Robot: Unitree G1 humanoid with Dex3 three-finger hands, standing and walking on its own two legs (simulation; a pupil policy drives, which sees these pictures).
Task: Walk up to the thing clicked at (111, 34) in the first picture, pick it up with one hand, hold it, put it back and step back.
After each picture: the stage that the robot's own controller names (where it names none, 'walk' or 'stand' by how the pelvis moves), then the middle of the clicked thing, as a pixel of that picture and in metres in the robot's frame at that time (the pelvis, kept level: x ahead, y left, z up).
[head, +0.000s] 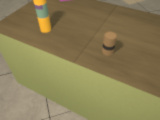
stand; (109, 43) +0.69 -0.11 -0.08
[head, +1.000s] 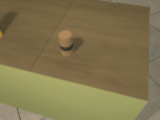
rise first; (66, 43) +0.61 +0.13 -0.05
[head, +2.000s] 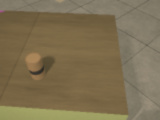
stand; (35, 66) +0.50 +0.23 -0.06
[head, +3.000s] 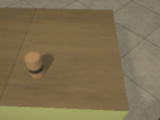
stand; (35, 65) +0.49 +0.23 -0.07
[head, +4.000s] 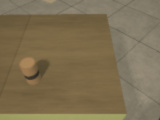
stand; (30, 71) +0.47 +0.25 -0.07
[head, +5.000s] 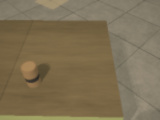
stand; (31, 74) +0.48 +0.26 -0.08
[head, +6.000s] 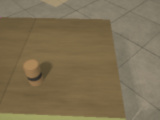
stand; (33, 73) +0.48 +0.25 -0.08
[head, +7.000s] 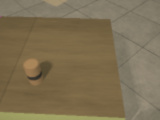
stand; (33, 72) +0.49 +0.24 -0.08
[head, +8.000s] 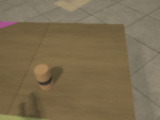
rise first; (44, 77) +0.47 +0.23 -0.07
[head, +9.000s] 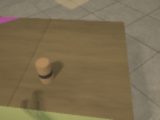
go down; (44, 70) +0.50 +0.23 -0.07
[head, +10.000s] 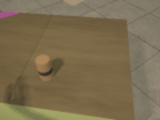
go down; (44, 68) +0.50 +0.22 -0.07
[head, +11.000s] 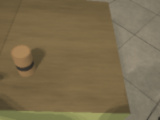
go down; (24, 61) +0.47 +0.22 -0.02
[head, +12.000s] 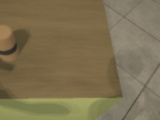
close in; (5, 43) +0.49 +0.23 +0.01
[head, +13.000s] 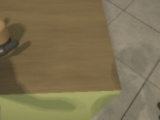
close; out of the picture +0.51 +0.23 +0.03
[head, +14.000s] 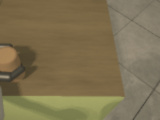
lift; (10, 65) +0.42 +0.22 +0.01
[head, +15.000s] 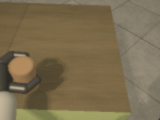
lift; (25, 75) +0.36 +0.19 +0.08
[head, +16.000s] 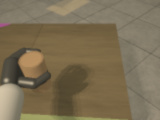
hold; (36, 73) +0.33 +0.16 +0.14
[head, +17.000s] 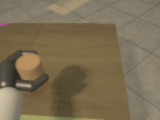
hold; (33, 75) +0.33 +0.17 +0.14
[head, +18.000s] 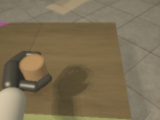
hold; (37, 75) +0.33 +0.16 +0.13
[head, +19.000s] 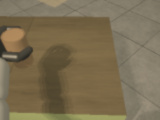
crouch; (18, 49) +0.42 +0.21 +0.15
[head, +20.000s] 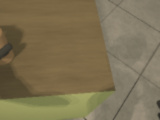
lower; out of the picture +0.49 +0.22 +0.00
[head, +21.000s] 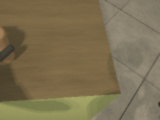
lower; out of the picture +0.48 +0.22 +0.02
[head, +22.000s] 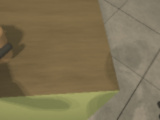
lower; out of the picture +0.48 +0.23 +0.02
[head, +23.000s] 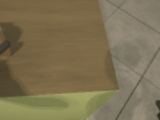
lower; out of the picture +0.49 +0.23 +0.02
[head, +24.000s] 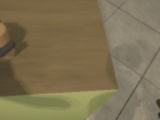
loosen; out of the picture +0.49 +0.21 +0.02
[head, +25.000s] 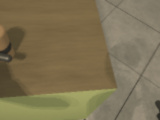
withdraw; out of the picture +0.49 +0.21 +0.02
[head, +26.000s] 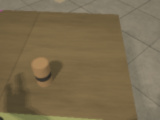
sink last; (42, 72) +0.45 +0.19 -0.03
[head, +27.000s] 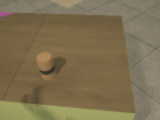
stand; (46, 66) +0.49 +0.20 -0.02
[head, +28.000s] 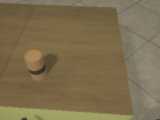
stand; (36, 65) +0.46 +0.21 -0.01
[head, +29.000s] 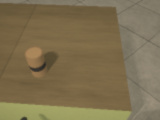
stand; (36, 62) +0.48 +0.21 +0.00
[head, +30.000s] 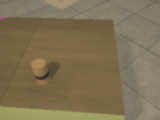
stand; (41, 71) +0.49 +0.22 -0.07
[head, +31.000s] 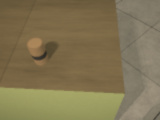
walk; (38, 51) +0.53 +0.23 -0.05
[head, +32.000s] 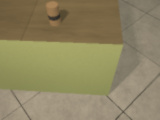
walk; (53, 14) +0.80 +0.19 -0.06
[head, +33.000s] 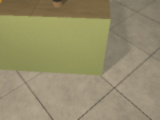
stand; out of the picture +1.09 +0.23 -0.06
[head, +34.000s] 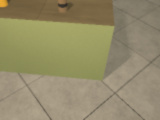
stand; (62, 2) +1.09 +0.18 -0.08
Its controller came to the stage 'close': yes
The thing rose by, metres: 0.21
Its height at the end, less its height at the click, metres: +0.00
